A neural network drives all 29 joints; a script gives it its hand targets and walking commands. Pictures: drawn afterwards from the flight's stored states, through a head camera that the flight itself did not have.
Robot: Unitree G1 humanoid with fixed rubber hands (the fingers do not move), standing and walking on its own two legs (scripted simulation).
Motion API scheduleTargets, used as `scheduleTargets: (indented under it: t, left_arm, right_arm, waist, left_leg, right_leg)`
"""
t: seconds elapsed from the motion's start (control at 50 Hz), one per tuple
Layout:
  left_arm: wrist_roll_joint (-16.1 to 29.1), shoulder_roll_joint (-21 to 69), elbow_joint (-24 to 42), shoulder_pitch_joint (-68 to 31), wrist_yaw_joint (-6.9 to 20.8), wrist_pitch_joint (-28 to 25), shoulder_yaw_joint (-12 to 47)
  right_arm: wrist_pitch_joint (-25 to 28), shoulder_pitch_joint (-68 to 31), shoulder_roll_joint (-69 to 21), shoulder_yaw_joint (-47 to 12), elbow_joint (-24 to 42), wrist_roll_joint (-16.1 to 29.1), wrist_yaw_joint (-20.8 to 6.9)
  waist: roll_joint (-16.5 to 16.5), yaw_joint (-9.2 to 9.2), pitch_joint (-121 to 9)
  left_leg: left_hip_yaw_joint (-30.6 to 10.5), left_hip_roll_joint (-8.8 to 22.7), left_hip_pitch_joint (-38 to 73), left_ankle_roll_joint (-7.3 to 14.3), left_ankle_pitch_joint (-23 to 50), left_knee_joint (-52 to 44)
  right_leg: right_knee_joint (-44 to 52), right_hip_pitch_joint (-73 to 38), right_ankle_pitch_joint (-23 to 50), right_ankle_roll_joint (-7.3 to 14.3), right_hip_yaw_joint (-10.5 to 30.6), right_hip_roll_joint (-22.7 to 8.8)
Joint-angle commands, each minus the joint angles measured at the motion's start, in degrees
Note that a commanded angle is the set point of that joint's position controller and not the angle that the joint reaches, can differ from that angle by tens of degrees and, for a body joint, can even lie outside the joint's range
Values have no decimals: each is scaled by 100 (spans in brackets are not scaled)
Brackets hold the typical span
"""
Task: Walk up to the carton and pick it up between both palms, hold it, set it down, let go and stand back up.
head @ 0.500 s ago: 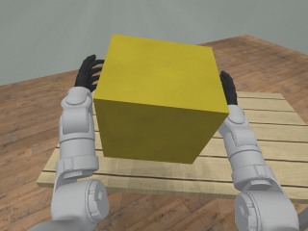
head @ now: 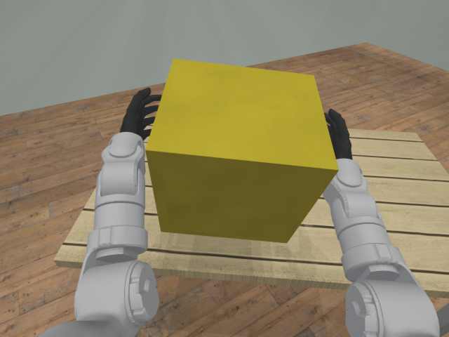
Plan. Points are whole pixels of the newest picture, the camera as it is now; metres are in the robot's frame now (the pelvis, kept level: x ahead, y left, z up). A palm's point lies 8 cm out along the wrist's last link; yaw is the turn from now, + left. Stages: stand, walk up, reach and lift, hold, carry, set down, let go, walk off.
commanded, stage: set down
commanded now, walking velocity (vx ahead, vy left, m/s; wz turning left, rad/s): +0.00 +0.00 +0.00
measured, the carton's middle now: (233, 157) +0.41 -0.01 +0.13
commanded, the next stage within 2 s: none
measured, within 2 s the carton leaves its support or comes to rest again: neither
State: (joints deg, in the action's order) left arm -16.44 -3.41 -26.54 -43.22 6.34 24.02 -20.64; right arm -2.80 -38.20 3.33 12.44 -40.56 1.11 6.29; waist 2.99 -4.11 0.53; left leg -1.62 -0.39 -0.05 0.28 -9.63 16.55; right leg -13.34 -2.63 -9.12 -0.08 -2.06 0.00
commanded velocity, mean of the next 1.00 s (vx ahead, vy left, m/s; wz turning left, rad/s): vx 0.00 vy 0.00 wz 0.00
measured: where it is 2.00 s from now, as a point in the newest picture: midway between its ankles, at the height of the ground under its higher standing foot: outside the picture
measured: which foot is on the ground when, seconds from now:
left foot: down 0.00-1.00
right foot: down 0.00-1.00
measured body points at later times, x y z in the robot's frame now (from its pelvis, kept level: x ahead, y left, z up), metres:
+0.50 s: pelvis +0.01 +0.00 +0.00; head -0.01 +0.02 +0.45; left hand +0.44 +0.15 +0.17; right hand +0.39 -0.20 +0.14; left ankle +0.00 +0.11 -0.75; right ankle -0.01 -0.12 -0.75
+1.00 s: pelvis +0.01 +0.00 +0.00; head +0.01 +0.02 +0.45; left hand +0.45 +0.15 +0.14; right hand +0.40 -0.20 +0.12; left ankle +0.00 +0.11 -0.75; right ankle -0.01 -0.12 -0.75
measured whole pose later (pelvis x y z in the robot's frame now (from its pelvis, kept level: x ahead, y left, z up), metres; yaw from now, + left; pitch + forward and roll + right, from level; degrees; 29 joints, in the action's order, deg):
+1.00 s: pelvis +0.01 +0.00 +0.00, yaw -1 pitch -1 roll -1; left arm -15.0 -4.6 -47.4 -47.7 4.5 9.4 -21.9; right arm 4.8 -38.6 -0.1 24.8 -47.3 -10.5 3.4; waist 1.9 -2.9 -0.4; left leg 1.0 0.3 -5.8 0.3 -9.7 16.1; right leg -12.9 3.5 -8.7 -0.2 -2.5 -0.2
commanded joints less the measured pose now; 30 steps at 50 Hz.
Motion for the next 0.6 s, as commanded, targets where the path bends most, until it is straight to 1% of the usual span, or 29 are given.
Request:
scheduleTargets:
  t: [0.0,0.08,0.14,0.16,0.22,0.26,0.3,0.36,0.38,0.42,0.46,0.5,0.54,0.58]
  left_arm:
    - [434,2749,96,-2899,679,-330,1933]
    - [490,2825,-108,-3046,581,-586,1987]
    - [570,2901,-80,-3160,481,-789,2131]
    - [562,2913,-198,-3126,459,-825,2140]
    - [536,2889,-393,-3111,442,-880,2044]
    - [593,2890,-360,-3147,432,-932,2081]
    - [590,2902,-331,-3205,397,-1014,2117]
    - [567,2865,-502,-3188,396,-1084,2015]
    - [575,2876,-515,-3215,393,-1113,2031]
    - [558,2865,-590,-3221,399,-1155,1990]
    - [476,2800,-778,-3185,418,-1174,1860]
    - [500,2826,-780,-3242,418,-1232,1842]
    - [534,2851,-832,-3281,410,-1298,1861]
    - [524,2867,-949,-3284,407,-1352,1828]
  right_arm:
    - [614,-4178,-2165,-1364,1346,-155,-712]
    - [805,-4309,-2194,-1293,1305,-290,-729]
    - [930,-4342,-2268,-1385,1297,-319,-744]
    - [946,-4336,-2248,-1374,1239,-324,-742]
    - [948,-4330,-2272,-1367,1121,-336,-743]
    - [979,-4352,-2326,-1416,1161,-318,-734]
    - [995,-4290,-2359,-1428,1107,-293,-743]
    - [984,-4276,-2403,-1390,1026,-365,-758]
    - [995,-4233,-2424,-1367,995,-381,-755]
    - [1000,-4180,-2443,-1320,928,-432,-754]
    - [973,-4125,-2430,-1239,745,-477,-771]
    - [1014,-4141,-2480,-1188,795,-518,-784]
    - [1057,-4167,-2487,-1162,816,-588,-791]
    - [1080,-4177,-2467,-1061,768,-657,-804]
  waist:
    - [-250,-40,-1767]
    - [-290,-20,-2044]
    - [-329,-12,-2354]
    - [-353,-3,-2306]
    - [-296,29,-2197]
    - [-246,49,-2348]
    - [-355,49,-2498]
    - [-320,98,-2403]
    - [-360,86,-2447]
    - [-326,73,-2442]
    - [-310,94,-2257]
    - [-341,114,-2391]
    - [-315,78,-2494]
    - [-327,65,-2477]
  left_leg:
    - [574,-143,512,-242,1126,-93]
    - [585,-133,623,-308,1477,44]
    - [573,-125,708,-368,1828,148]
    - [575,-132,728,-382,1871,160]
    - [585,-138,611,-343,1733,124]
    - [570,-139,597,-347,1881,155]
    - [577,-147,624,-377,2043,201]
    - [571,-155,505,-340,1907,148]
    - [572,-149,485,-341,1942,150]
    - [577,-151,482,-348,2005,152]
    - [611,-152,398,-335,1843,102]
    - [604,-149,403,-341,1920,108]
    - [600,-145,425,-356,2011,135]
    - [595,-131,423,-368,1995,138]
  right_leg:
    - [32,-217,1090,-191,-544,173]
    - [-4,-174,1365,-206,-589,205]
    - [-75,-231,1667,-214,-585,227]
    - [-66,-208,1706,-214,-597,224]
    - [-70,-204,1736,-237,-552,202]
    - [-118,-322,1976,-256,-546,214]
    - [-145,-330,2130,-257,-524,209]
    - [-159,-353,2168,-272,-494,190]
    - [-172,-388,2205,-279,-484,186]
    - [-190,-399,2336,-286,-486,189]
    - [-166,-401,2229,-286,-479,178]
    - [-203,-404,2298,-288,-478,171]
    - [-210,-405,2407,-299,-479,176]
    - [-187,-354,2350,-288,-485,185]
